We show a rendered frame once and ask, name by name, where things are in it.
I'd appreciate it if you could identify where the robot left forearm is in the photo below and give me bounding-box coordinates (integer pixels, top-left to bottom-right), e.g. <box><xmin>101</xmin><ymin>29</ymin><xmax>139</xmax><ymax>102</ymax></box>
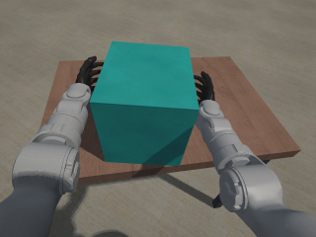
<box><xmin>12</xmin><ymin>83</ymin><xmax>92</xmax><ymax>188</ymax></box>

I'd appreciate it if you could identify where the left robot hand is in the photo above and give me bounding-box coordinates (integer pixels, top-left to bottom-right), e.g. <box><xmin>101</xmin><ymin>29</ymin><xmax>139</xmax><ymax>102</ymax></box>
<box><xmin>75</xmin><ymin>55</ymin><xmax>104</xmax><ymax>92</ymax></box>

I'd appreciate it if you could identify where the table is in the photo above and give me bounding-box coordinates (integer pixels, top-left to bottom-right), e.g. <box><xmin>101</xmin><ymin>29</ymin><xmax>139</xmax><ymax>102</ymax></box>
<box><xmin>39</xmin><ymin>56</ymin><xmax>301</xmax><ymax>208</ymax></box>

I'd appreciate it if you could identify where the robot right upper arm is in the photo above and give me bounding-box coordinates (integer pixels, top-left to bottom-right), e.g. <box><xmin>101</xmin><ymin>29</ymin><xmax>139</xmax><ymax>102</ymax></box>
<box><xmin>219</xmin><ymin>164</ymin><xmax>316</xmax><ymax>237</ymax></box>

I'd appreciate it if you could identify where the carton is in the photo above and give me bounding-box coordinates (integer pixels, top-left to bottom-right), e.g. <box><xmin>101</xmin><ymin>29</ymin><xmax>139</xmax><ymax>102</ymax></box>
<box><xmin>89</xmin><ymin>40</ymin><xmax>199</xmax><ymax>167</ymax></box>

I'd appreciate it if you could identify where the right robot hand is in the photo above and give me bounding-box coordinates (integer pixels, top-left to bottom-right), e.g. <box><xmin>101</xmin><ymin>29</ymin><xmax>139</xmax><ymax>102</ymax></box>
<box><xmin>194</xmin><ymin>71</ymin><xmax>215</xmax><ymax>105</ymax></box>

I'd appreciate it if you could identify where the robot left upper arm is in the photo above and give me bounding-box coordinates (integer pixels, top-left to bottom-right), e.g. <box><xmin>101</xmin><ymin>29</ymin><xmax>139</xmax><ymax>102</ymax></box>
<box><xmin>0</xmin><ymin>142</ymin><xmax>81</xmax><ymax>237</ymax></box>

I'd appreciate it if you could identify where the robot right forearm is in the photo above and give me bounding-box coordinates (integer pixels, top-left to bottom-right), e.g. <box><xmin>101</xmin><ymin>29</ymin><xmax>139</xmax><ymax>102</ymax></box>
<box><xmin>195</xmin><ymin>100</ymin><xmax>283</xmax><ymax>199</ymax></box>

